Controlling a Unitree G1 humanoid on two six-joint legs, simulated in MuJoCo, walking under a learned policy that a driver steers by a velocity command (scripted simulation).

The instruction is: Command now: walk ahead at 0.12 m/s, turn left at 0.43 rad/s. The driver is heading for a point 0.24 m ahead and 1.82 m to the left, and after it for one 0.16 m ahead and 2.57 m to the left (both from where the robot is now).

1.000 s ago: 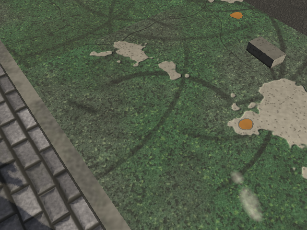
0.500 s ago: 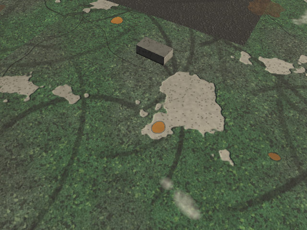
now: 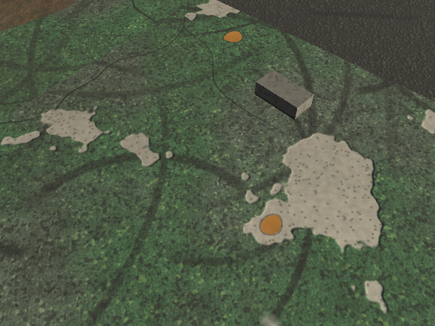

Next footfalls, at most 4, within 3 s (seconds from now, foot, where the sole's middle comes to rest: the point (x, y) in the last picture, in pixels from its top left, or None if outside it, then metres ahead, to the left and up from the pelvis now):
0.02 left None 0.17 0.06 -0.76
0.56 right None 0.17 -0.12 -0.76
1.02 left None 0.06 0.06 -0.76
1.54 right None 0.22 -0.05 -0.76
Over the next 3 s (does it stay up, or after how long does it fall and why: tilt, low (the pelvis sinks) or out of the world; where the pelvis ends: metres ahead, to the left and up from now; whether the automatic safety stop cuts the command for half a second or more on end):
stays up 0.21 0.21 -0.01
